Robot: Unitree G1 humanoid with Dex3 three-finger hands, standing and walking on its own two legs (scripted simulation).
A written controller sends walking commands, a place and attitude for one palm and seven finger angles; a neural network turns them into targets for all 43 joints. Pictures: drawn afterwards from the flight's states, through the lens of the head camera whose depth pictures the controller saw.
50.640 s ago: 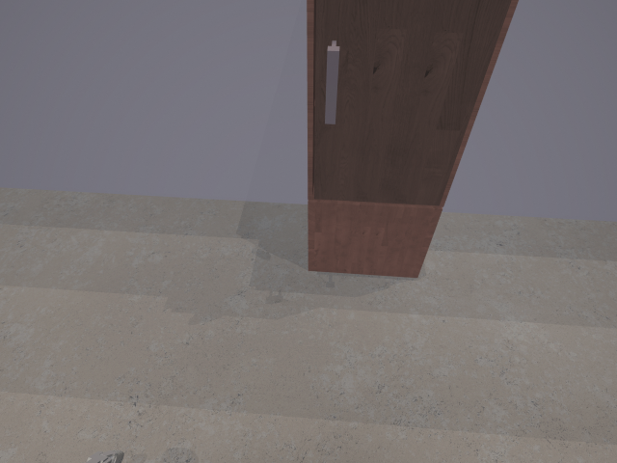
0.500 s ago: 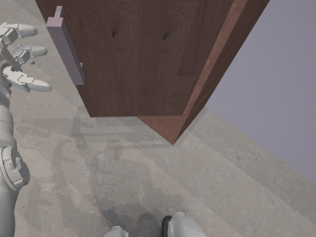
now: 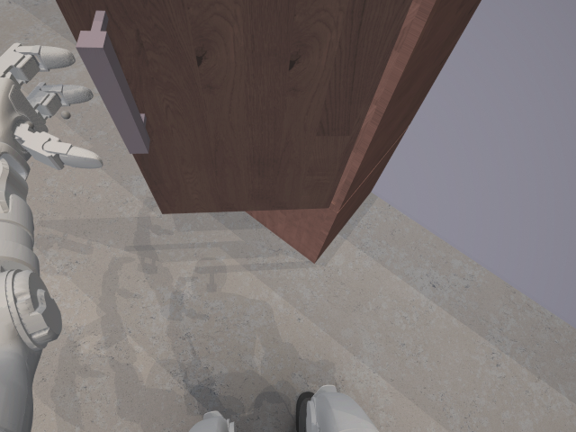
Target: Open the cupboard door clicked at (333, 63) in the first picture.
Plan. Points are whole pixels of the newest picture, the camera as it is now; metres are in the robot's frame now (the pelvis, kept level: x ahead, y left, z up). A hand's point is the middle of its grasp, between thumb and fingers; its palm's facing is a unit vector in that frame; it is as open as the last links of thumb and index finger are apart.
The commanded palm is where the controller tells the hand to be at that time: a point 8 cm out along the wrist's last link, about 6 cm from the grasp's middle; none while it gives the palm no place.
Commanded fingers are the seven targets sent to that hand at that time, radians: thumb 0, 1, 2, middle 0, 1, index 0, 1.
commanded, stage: slide the fingers in behind the handle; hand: left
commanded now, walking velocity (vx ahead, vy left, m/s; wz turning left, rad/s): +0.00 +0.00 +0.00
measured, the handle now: (122, 89) +0.55 +0.18 +0.10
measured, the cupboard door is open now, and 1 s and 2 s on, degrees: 43 43 43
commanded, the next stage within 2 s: close the thumb around the handle in 1.40 s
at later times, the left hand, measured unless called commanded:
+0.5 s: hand (92, 114) +0.51 +0.21 +0.10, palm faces -0.01 -1.00 -0.01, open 13.9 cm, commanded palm +0.48 +0.25 +0.10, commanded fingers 0.00 -0.50 0.30 -0.30 -1.20 -0.30 -1.20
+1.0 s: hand (118, 117) +0.50 +0.18 +0.10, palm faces -0.02 -1.00 -0.01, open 13.9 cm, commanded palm +0.48 +0.22 +0.10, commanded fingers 0.00 -0.50 0.30 -0.30 -1.20 -0.30 -1.20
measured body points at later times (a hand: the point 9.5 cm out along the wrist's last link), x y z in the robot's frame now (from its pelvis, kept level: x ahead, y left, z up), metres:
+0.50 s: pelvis +0.00 +0.00 +0.00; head +0.12 +0.01 +0.43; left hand +0.50 +0.26 +0.10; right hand -0.01 -0.27 -0.11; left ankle -0.04 +0.09 -0.70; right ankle +0.03 -0.12 -0.70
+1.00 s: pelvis +0.00 +0.00 +0.00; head +0.11 +0.01 +0.44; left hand +0.50 +0.23 +0.10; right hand +0.01 -0.27 -0.11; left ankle -0.04 +0.09 -0.70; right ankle +0.03 -0.12 -0.70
